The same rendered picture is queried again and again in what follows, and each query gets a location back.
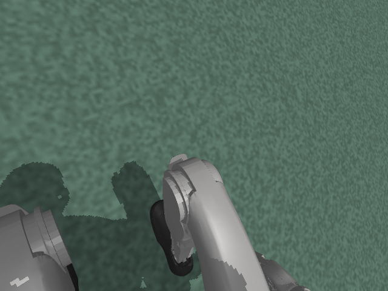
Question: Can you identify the right robot hand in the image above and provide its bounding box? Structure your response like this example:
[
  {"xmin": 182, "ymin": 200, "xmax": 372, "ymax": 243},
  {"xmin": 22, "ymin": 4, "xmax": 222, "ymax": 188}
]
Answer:
[{"xmin": 255, "ymin": 251, "xmax": 299, "ymax": 291}]

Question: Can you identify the right robot foot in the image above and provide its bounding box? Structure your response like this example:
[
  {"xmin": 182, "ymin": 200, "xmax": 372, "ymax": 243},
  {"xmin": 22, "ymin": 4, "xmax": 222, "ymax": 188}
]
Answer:
[{"xmin": 150, "ymin": 200, "xmax": 193, "ymax": 276}]

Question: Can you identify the left robot foot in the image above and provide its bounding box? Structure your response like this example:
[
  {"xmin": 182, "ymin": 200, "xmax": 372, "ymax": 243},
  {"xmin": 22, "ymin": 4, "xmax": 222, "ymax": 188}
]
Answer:
[{"xmin": 66, "ymin": 263, "xmax": 79, "ymax": 291}]

